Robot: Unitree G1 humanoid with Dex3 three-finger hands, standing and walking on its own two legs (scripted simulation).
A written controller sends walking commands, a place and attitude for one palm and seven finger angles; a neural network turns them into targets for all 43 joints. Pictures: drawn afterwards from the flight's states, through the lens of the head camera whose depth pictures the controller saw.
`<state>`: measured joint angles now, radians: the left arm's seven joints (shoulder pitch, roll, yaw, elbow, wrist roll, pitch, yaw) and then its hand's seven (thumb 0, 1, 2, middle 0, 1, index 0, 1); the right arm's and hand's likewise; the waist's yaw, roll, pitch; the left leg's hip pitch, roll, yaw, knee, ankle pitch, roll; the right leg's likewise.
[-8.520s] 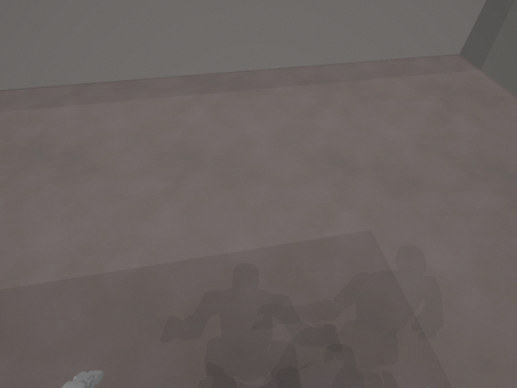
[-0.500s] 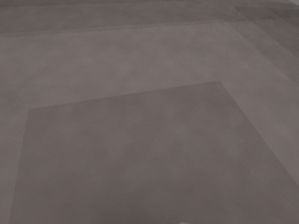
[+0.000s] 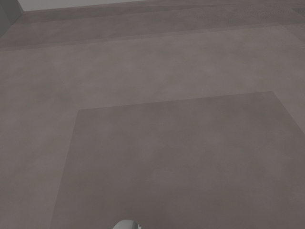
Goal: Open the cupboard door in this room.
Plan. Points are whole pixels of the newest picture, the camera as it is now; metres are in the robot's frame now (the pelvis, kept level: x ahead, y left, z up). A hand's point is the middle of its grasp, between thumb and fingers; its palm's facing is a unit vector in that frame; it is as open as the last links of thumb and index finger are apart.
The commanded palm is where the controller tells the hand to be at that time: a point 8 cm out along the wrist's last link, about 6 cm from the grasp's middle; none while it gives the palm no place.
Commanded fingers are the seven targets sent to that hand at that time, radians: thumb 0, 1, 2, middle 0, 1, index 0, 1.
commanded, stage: turn or walk to find it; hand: left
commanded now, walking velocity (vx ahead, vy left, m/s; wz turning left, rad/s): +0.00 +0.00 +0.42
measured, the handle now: out of the picture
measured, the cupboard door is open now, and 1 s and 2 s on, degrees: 0 0 0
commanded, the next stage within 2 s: none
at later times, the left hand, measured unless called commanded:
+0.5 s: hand out of the picture +0.00 +0.27 -0.16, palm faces +0.23 -0.94 -0.25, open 7.4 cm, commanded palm none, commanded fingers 0.00 0.90 0.90 -0.20 -0.30 -0.20 -0.30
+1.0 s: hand out of the picture -0.09 +0.21 -0.17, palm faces +0.44 -0.87 -0.23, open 7.4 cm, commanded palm none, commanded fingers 0.00 0.90 0.90 -0.20 -0.30 -0.20 -0.30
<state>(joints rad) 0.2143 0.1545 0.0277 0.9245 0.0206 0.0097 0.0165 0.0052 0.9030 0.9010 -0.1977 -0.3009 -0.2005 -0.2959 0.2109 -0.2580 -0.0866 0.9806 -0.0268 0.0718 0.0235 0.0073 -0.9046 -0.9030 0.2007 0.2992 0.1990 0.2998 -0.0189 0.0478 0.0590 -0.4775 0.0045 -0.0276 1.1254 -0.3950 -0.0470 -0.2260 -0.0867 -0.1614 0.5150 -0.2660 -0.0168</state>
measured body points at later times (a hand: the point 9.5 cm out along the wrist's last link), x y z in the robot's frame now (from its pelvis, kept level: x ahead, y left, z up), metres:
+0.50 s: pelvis -0.03 +0.04 +0.00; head +0.00 +0.06 +0.45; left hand -0.01 +0.31 -0.14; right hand +0.09 -0.18 -0.14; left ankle -0.03 +0.15 -0.74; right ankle -0.01 -0.10 -0.68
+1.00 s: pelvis -0.05 +0.01 +0.00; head -0.01 +0.02 +0.45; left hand -0.11 +0.25 -0.15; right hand +0.11 -0.20 -0.15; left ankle -0.13 +0.14 -0.70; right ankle -0.01 -0.09 -0.74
